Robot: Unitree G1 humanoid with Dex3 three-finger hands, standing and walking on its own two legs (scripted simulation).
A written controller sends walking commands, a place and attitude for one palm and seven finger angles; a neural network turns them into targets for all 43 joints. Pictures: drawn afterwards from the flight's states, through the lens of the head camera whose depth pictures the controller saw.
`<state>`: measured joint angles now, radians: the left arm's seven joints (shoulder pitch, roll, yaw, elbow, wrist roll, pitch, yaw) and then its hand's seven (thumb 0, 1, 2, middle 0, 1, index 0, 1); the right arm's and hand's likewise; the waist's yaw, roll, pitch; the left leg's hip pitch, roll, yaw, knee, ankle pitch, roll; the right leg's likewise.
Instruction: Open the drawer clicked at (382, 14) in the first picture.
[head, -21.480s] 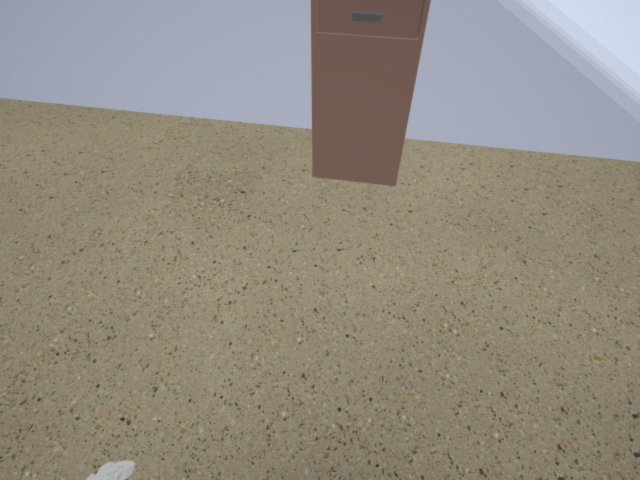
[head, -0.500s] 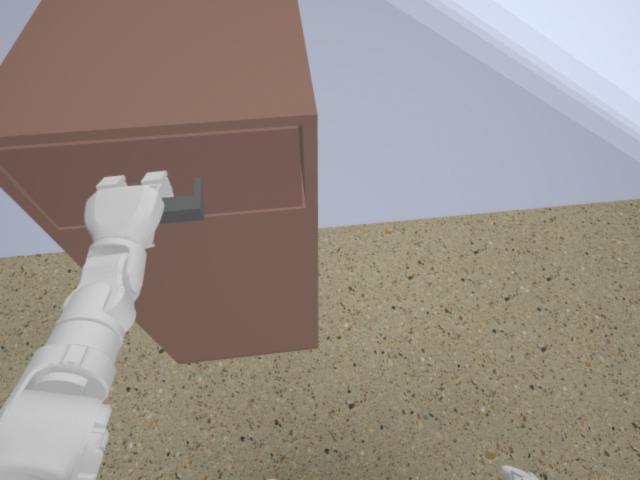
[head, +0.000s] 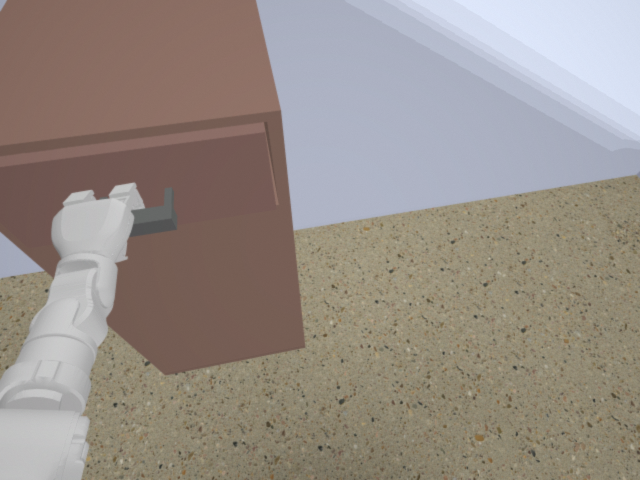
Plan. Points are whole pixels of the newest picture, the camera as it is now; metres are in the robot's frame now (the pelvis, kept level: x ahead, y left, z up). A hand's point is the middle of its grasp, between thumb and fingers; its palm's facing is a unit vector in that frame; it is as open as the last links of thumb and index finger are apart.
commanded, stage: pull the drawer open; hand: left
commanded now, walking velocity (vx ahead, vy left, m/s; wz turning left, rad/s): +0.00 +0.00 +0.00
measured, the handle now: (135, 211) +0.46 +0.26 +0.05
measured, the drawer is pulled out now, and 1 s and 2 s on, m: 0.01 0.12 0.29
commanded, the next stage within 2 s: open the thumb to release the handle in 1.96 s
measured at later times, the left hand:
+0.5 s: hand (111, 292) +0.35 +0.27 +0.03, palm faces +0.03 -0.06 -1.00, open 5.6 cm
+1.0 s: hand (106, 319) +0.31 +0.26 +0.03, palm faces -0.03 -0.02 -1.00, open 5.5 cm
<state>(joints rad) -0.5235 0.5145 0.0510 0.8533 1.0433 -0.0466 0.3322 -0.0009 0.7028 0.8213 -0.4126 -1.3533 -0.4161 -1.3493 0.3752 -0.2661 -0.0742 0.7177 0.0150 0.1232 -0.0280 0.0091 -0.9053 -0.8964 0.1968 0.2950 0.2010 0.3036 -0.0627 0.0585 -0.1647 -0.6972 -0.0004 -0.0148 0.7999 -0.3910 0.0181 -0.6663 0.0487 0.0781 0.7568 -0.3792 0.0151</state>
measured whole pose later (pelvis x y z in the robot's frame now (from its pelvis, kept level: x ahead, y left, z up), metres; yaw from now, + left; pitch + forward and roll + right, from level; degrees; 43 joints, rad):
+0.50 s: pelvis +0.03 +0.01 +0.01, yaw +1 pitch +12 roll -1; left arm -0.13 0.39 -0.06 0.36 1.02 0.12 0.30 0.01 0.70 0.82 -0.41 -1.35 -0.42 -1.35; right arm 0.19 -0.24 -0.04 0.62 0.01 0.10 0.00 0.01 -0.90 -0.90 0.20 0.30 0.20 0.30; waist 0.01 0.06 -0.16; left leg -0.55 -0.02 -0.03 0.74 -0.41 0.03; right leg -0.51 0.02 0.06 0.70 -0.41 0.02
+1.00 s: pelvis +0.01 -0.03 +0.01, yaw +3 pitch +10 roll +0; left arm -0.18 0.42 -0.05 0.46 1.02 0.05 0.28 -0.02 0.72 0.79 -0.41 -1.35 -0.42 -1.35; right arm 0.18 -0.23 -0.03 0.69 0.00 0.09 -0.08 0.01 -0.90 -0.90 0.20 0.30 0.20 0.30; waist 0.04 0.06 -0.12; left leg -0.53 -0.02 -0.06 0.74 -0.38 -0.01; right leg -0.51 0.03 0.02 0.74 -0.41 -0.02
